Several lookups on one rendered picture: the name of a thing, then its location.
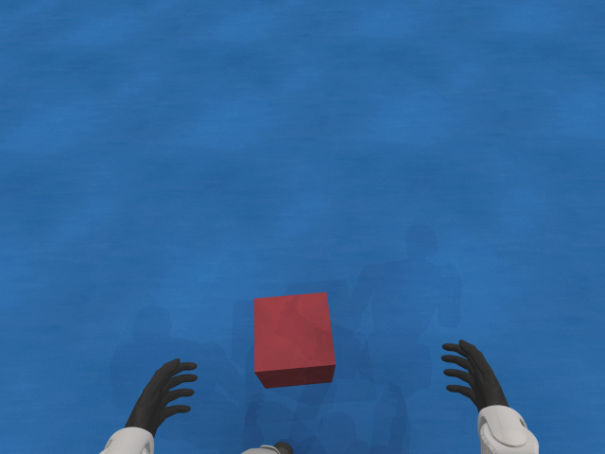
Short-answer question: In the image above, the carton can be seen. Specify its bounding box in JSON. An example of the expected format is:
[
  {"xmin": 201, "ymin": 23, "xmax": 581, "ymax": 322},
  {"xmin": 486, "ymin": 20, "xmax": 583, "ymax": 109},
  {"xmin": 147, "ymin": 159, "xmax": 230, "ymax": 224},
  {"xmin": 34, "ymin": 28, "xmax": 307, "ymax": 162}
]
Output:
[{"xmin": 253, "ymin": 292, "xmax": 336, "ymax": 389}]

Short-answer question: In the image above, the right robot hand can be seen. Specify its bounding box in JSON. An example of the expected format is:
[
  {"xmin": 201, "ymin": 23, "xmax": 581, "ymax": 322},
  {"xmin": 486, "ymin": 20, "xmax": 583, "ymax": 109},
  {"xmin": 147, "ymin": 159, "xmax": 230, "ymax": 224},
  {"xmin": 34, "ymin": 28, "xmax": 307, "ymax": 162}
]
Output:
[{"xmin": 441, "ymin": 340, "xmax": 509, "ymax": 413}]

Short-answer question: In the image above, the left robot hand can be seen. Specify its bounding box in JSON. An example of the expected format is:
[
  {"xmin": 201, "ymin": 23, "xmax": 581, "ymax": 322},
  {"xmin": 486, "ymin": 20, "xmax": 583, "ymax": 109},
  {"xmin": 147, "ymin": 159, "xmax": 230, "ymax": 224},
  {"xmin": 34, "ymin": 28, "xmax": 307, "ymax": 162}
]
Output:
[{"xmin": 125, "ymin": 358, "xmax": 198, "ymax": 439}]

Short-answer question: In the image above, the left robot forearm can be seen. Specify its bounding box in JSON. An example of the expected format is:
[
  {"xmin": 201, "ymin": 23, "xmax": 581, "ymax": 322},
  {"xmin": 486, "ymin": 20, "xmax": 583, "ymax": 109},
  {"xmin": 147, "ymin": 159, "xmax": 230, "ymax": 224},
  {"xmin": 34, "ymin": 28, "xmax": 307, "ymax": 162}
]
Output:
[{"xmin": 99, "ymin": 427, "xmax": 154, "ymax": 454}]

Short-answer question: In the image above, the right robot forearm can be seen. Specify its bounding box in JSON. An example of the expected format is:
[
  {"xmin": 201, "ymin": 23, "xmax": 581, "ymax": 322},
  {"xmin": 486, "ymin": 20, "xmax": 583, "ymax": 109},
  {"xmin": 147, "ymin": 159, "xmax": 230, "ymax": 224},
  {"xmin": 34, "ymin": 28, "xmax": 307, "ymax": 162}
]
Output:
[{"xmin": 477, "ymin": 405, "xmax": 539, "ymax": 454}]

